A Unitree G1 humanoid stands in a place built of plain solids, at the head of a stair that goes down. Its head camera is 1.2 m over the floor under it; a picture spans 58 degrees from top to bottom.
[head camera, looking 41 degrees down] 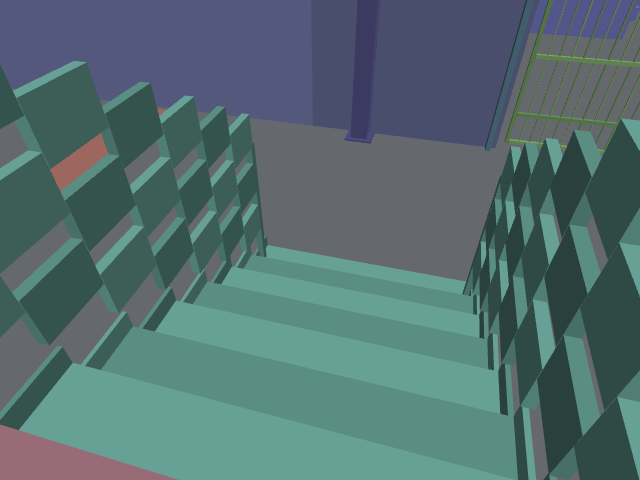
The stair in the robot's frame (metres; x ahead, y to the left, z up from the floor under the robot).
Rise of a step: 0.16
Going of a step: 0.30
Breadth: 1.62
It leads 15 degrees to the right of straight ahead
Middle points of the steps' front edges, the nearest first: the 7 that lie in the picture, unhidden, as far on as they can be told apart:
0.69 0.13 -0.16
0.98 0.05 -0.32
1.27 -0.03 -0.49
1.55 -0.10 -0.65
1.84 -0.18 -0.81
2.13 -0.26 -0.97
2.42 -0.34 -1.14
